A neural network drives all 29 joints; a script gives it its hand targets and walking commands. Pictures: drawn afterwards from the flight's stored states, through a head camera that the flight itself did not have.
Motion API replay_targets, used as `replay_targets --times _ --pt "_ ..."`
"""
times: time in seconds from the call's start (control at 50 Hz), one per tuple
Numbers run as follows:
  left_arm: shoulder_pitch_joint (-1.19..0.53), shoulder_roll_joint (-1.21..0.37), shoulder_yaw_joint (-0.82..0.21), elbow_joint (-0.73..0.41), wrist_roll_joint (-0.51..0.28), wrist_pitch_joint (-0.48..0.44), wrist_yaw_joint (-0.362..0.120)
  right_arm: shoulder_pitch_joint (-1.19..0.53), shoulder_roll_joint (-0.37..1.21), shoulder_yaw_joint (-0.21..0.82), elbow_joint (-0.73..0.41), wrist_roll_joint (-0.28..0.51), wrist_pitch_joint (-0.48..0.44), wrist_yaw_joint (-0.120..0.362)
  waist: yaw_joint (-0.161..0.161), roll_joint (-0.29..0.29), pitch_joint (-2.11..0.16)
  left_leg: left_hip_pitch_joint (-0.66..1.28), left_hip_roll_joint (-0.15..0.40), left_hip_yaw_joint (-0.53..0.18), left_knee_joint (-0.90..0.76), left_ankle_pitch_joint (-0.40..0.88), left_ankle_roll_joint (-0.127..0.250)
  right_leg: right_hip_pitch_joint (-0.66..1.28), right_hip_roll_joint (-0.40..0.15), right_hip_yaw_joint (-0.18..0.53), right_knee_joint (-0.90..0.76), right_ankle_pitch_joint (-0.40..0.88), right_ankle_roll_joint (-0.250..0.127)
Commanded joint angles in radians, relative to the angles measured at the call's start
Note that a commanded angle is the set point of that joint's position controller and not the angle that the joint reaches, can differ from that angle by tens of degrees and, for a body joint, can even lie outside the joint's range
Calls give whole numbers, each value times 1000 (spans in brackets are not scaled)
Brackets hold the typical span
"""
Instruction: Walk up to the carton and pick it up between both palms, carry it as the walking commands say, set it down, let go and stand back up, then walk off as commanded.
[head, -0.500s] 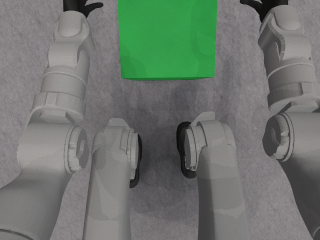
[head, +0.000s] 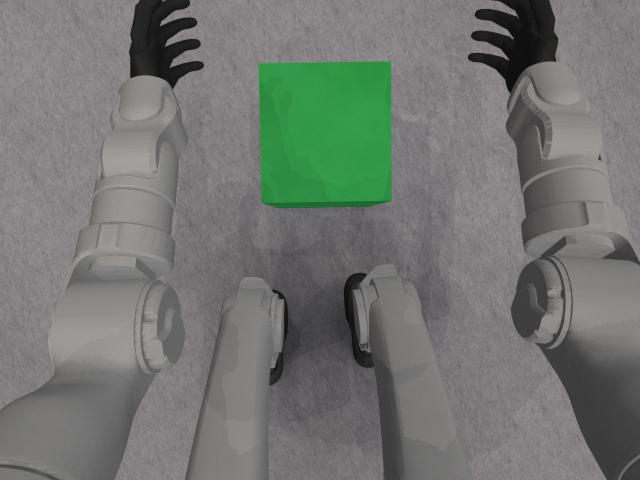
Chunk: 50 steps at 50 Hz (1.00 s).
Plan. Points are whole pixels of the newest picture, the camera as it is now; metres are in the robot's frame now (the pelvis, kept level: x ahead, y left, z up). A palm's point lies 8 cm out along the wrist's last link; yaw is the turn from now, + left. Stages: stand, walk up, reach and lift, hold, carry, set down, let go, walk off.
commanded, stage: set down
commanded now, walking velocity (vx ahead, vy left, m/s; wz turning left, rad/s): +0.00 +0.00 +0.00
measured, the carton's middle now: (324, 148) +0.50 -0.04 -0.41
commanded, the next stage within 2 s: let go in 0.44 s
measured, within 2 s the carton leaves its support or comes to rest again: neither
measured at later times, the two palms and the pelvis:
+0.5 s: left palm (72, 25) +0.52 +0.15 +0.03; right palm out of the picture +0.51 -0.25 +0.03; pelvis +0.04 -0.01 +0.13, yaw -1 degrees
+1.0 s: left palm out of the picture +0.40 +0.19 +0.10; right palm out of the picture +0.38 -0.25 +0.10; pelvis +0.08 +0.00 +0.19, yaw -2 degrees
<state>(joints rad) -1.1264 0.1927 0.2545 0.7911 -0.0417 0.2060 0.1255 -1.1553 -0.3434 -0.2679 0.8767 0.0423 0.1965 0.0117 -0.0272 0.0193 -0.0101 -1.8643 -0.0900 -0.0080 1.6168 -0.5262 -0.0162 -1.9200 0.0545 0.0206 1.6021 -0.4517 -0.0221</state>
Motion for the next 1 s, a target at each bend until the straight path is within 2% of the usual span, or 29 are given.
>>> replay_targets --times 0.0,0.22,0.38,0.52,0.6,0.7,0.74,0.8,0.9,0.98 --pt "-209 94 8 -115 4 -21 -6 -226 -121 -14 -120 -9 -20 5 -12 -52 -1080 413 -16 52 -223 232 -38 842 9 -10 -198 344 45" --pt "-94 76 10 -89 18 -74 -32 -128 -86 -26 -96 -22 -73 15 1 -67 -1001 537 -2 29 -469 344 -42 1057 -1 30 -436 478 52" --pt "-29 46 34 -70 63 -118 -55 -62 -52 -54 -59 -56 -122 25 3 -53 -919 649 11 8 -623 414 -44 1130 -11 41 -582 535 52" --pt "49 33 44 -71 99 -136 -63 13 -32 -81 -67 -95 -146 34 3 -49 -938 726 13 1 -700 469 -46 1211 -16 41 -653 616 45" --pt "148 32 34 -109 116 -139 -67 111 -24 -81 -117 -113 -151 38 1 -51 -1002 755 12 -1 -718 523 -44 1295 -22 48 -659 716 42" --pt "374 34 -16 -283 129 -117 -74 355 -14 -34 -291 -127 -127 43 -1 -47 -1125 891 15 -6 -751 646 -36 1448 -30 60 -683 867 37" --pt "467 26 -48 -349 126 -103 -79 454 -7 -1 -358 -120 -112 46 3 -42 -1109 965 20 -10 -777 660 -33 1476 -32 63 -711 851 35" --pt "560 12 -79 -386 121 -89 -92 548 3 33 -401 -102 -100 47 6 -38 -972 1035 30 -17 -819 581 -35 1461 -31 59 -769 712 35" --pt "669 13 -105 -338 96 -113 -112 664 37 79 -375 -68 -121 41 12 -47 -691 1059 48 -23 -879 426 -38 1426 -39 55 -841 530 46" --pt "867 29 -116 -304 101 -140 -120 875 48 101 -369 -80 -141 37 10 -40 -589 1162 53 -30 -925 461 -33 1467 -45 54 -879 569 46"
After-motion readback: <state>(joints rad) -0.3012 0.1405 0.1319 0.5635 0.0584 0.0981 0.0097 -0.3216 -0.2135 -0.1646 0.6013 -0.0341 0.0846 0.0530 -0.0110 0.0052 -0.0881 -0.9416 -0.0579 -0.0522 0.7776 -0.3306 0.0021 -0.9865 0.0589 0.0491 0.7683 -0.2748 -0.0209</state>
